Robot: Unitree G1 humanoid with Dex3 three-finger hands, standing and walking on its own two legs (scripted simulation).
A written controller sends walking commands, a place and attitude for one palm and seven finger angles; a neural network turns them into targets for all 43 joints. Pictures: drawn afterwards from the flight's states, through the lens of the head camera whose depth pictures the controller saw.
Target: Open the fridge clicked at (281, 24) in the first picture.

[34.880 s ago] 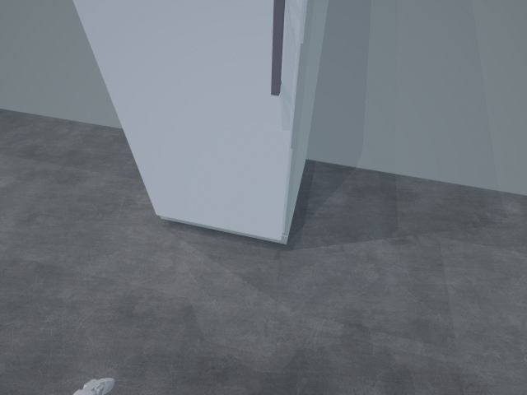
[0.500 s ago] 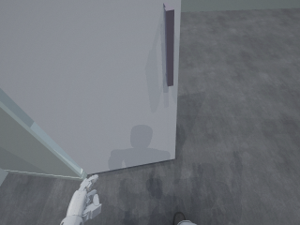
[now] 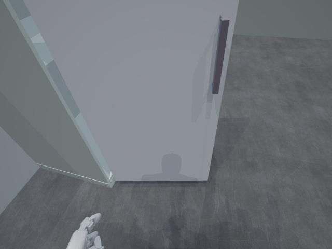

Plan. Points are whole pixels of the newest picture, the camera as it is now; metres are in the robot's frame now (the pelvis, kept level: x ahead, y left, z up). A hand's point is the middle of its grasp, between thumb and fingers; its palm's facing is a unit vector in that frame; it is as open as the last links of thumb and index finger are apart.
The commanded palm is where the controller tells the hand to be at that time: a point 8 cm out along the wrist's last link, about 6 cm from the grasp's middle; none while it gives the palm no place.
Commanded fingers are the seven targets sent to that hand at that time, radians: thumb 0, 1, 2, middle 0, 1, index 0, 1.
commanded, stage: stop stepping back and stand still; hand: right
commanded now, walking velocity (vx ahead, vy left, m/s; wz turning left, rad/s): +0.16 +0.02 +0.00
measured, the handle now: (218, 57) +0.64 -0.09 +0.16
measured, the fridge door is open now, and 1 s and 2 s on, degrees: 74 74 74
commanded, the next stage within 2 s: let the arm hang, fingers relaxed in 0.58 s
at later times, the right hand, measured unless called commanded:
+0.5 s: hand out of the picture +0.20 -0.29 +0.17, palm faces +0.42 +0.75 -0.51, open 7.4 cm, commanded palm +0.14 -0.33 +0.17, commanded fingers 0.00 -0.90 -0.90 0.20 0.30 0.20 0.30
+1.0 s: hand out of the picture +0.03 -0.22 -0.19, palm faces +0.08 +0.98 -0.15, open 7.0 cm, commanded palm none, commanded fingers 0.00 -0.90 -0.90 0.20 0.30 0.20 0.30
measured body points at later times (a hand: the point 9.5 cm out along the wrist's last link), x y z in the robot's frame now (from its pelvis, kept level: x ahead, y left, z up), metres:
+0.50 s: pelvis +0.00 -0.02 -0.01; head +0.02 -0.04 +0.44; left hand +0.18 +0.19 -0.08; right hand +0.17 -0.33 +0.20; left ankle -0.01 +0.09 -0.74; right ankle +0.02 -0.15 -0.74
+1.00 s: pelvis -0.01 -0.04 -0.02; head +0.01 -0.07 +0.43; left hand +0.07 +0.21 -0.14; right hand +0.03 -0.27 -0.18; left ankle -0.01 +0.09 -0.74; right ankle +0.02 -0.15 -0.74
